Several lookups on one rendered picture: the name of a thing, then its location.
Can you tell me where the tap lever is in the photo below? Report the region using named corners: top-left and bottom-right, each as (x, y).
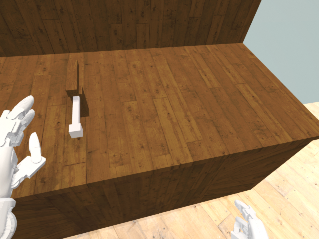
top-left (69, 95), bottom-right (83, 138)

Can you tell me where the counter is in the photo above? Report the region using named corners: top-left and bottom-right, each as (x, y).
top-left (0, 0), bottom-right (319, 239)

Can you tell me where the left robot hand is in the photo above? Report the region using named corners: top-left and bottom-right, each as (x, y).
top-left (0, 95), bottom-right (46, 198)

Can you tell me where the robot left forearm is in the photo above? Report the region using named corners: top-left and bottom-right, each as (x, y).
top-left (0, 198), bottom-right (17, 239)

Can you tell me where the right robot hand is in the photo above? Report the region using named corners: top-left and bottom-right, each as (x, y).
top-left (231, 199), bottom-right (269, 239)

